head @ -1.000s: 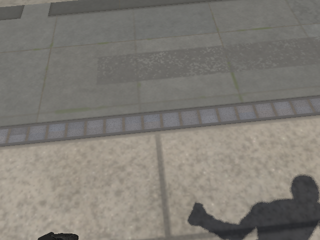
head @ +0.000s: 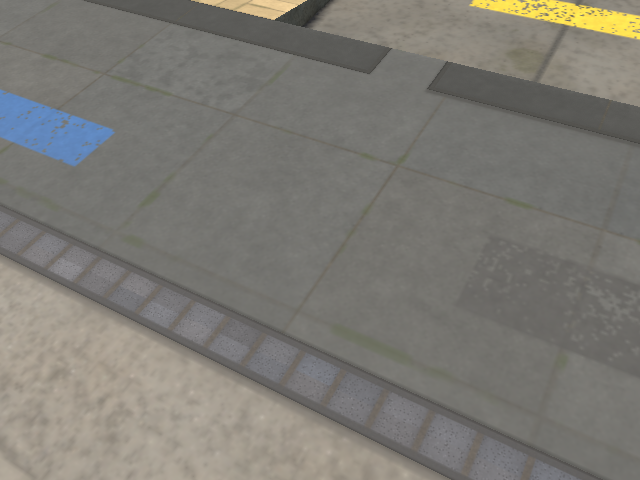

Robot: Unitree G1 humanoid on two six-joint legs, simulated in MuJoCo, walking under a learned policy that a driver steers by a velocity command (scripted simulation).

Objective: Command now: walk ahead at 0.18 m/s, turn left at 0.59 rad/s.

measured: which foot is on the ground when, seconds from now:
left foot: up 0.00-0.26, down 0.28-0.78, up 0.80-1.00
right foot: down 0.00-0.30, up 0.32-0.76, down 0.78-1.00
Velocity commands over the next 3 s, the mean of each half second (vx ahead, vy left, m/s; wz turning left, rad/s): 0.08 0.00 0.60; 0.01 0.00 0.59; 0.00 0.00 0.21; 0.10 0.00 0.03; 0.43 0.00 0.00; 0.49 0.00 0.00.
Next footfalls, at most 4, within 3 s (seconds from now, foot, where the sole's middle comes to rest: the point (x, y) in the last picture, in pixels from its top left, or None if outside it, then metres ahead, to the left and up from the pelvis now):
0.28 left None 0.18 0.11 -0.77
0.78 right None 0.18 -0.09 -0.77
1.20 left None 0.05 0.08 -0.77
1.50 right None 0.19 -0.09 -0.77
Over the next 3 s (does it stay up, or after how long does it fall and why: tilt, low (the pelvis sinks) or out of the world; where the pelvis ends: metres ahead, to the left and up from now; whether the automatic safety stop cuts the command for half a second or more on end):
stays up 0.50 0.35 -0.01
